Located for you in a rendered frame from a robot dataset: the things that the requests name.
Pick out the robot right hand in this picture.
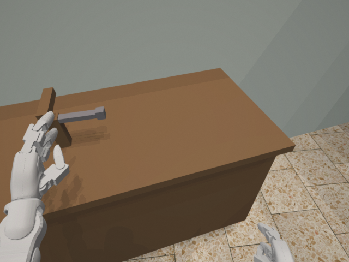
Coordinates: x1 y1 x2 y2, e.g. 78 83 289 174
254 222 295 262

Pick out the left robot forearm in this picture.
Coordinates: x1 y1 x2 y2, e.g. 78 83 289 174
0 198 47 262

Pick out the tap lever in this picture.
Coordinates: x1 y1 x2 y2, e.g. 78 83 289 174
58 106 106 123

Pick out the robot left hand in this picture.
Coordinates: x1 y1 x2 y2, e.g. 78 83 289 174
10 111 70 201

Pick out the counter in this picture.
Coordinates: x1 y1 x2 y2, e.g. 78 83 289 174
0 68 296 262

